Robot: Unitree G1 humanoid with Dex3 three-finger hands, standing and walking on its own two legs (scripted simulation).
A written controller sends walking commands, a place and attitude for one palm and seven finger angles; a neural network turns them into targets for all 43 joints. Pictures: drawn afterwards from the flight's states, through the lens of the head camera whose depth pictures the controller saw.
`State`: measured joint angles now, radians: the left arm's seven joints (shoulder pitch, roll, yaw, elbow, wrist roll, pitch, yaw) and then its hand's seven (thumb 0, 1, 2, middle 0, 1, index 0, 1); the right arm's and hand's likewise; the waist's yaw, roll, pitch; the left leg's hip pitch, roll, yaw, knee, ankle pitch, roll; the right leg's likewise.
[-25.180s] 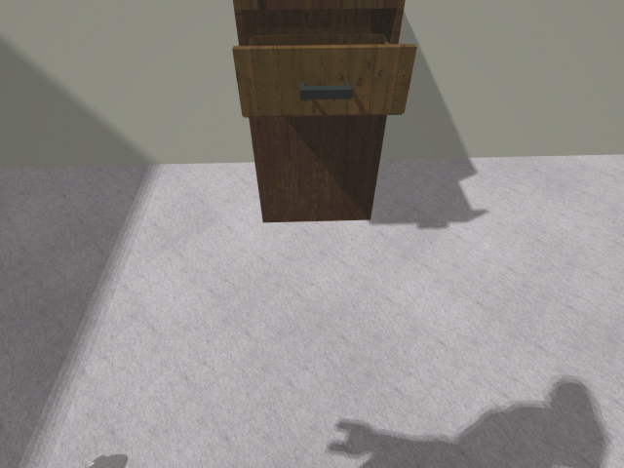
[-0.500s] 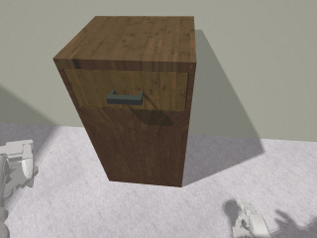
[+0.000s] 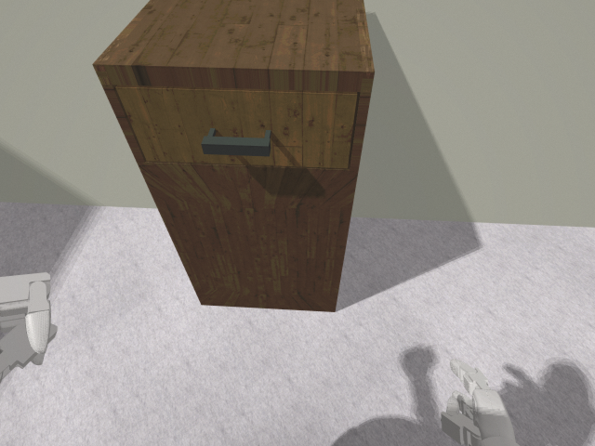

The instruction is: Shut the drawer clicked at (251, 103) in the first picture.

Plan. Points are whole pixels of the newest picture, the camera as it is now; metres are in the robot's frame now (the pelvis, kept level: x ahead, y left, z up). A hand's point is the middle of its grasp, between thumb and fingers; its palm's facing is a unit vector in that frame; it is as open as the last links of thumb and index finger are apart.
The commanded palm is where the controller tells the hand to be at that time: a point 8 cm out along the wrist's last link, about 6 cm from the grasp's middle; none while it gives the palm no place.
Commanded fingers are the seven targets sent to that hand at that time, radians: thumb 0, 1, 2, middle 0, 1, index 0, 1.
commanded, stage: step back with the hand held close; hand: left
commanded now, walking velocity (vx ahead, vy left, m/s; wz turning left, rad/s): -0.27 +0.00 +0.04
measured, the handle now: (238, 139) +0.65 +0.17 +0.03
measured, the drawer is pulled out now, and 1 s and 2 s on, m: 0.00 0.00 0.00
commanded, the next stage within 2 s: stop stepping back and stand still in 0.84 s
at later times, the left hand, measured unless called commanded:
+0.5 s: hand (28, 394) +0.14 +0.24 +0.16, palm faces +0.31 -0.81 -0.51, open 3.2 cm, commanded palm +0.07 +0.27 +0.18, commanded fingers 0.00 0.90 0.90 -1.40 -1.60 -1.40 -1.60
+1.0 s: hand out of the picture +0.04 +0.24 +0.15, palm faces +0.32 -0.87 -0.37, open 3.2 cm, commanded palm -0.05 +0.28 +0.18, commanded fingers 0.00 0.90 0.90 -1.40 -1.60 -1.40 -1.60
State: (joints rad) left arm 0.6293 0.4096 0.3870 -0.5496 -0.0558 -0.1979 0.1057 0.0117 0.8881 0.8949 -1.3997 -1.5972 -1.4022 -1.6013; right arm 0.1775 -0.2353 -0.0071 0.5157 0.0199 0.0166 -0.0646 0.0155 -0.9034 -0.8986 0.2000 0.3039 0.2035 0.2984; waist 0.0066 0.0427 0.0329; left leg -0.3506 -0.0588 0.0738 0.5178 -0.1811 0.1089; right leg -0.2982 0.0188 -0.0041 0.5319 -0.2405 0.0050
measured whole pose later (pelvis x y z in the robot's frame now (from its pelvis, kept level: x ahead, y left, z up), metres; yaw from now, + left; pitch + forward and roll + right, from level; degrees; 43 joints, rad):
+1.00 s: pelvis -0.19 +0.00 +0.00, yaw -1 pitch +0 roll -1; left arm 0.44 0.39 0.35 -0.50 -0.05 -0.23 0.11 0.01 0.89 0.90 -1.40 -1.60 -1.41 -1.60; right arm 0.14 -0.23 -0.01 0.61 0.00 -0.06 -0.06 0.02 -0.91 -0.90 0.20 0.30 0.20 0.30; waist 0.03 -0.05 0.08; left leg -0.41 -0.02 0.03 0.52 -0.12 0.06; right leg -0.30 0.04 0.07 0.70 -0.44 0.03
